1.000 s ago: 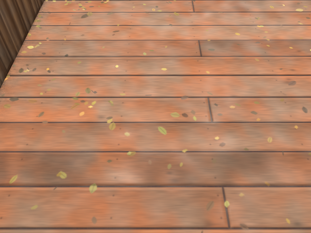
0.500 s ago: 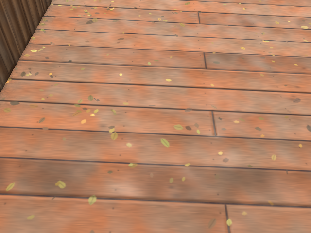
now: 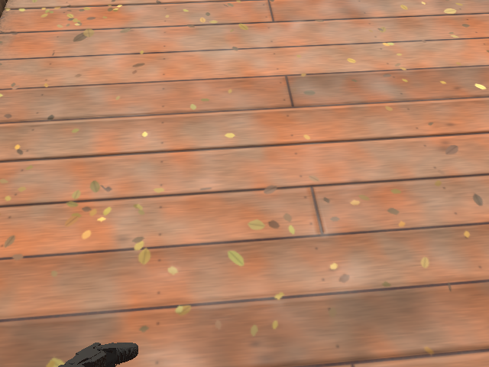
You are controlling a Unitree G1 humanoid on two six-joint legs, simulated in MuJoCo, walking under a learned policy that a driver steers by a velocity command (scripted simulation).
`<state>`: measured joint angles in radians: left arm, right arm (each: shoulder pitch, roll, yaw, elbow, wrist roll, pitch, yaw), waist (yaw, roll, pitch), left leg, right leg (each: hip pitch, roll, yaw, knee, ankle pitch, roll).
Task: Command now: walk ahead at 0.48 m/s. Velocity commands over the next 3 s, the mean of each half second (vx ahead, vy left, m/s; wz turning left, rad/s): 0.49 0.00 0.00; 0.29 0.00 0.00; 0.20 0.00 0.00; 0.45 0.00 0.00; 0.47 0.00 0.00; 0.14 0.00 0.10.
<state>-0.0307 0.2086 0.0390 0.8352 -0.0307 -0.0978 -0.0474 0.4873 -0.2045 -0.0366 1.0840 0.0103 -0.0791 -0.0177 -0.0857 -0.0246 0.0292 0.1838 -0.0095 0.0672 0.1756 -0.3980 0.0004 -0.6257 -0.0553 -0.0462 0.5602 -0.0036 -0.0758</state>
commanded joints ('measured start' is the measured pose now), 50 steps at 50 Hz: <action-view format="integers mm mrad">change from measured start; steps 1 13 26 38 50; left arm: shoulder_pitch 141 254 451 389 205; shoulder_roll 159 140 193 96 99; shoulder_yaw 57 37 55 39 37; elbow -20 96 163 124 87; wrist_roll -2 36 9 18 36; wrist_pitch -17 -31 12 30 64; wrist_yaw -2 19 58 72 74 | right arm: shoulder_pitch -16 -176 -555 -304 -300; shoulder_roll -185 -97 -103 -114 -146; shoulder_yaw -38 -38 -25 -30 -24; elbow -37 -158 -290 -185 -111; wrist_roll -6 6 13 -35 -8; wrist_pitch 10 1 -28 -33 17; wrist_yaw -4 -7 50 47 5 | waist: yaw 176 52 147 124 116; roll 160 -26 -37 96 99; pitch -55 -1 63 -116 -88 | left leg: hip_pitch -74 -802 -865 -396 -384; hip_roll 247 189 101 248 203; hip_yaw -44 -132 -69 -188 -108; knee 278 928 351 96 149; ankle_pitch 1038 209 397 902 612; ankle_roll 123 41 51 231 182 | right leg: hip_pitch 284 360 676 138 325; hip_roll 86 -167 -211 -54 -7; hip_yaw -50 208 111 98 57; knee -6 -462 -369 596 -60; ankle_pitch -65 -71 22 -349 -69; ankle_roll -62 -184 -111 60 61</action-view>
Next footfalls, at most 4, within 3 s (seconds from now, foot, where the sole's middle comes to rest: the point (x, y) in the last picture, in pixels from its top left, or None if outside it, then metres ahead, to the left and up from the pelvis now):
0.04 right None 0.23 -0.12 -0.76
0.60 left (190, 339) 0.54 0.12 -0.76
1.02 right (270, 297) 0.64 -0.11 -0.76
1.68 right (277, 232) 0.85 -0.15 -0.76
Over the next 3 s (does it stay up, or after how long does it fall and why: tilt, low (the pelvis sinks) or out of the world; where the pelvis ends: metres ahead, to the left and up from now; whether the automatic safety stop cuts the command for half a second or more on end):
stays up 1.25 -0.05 0.01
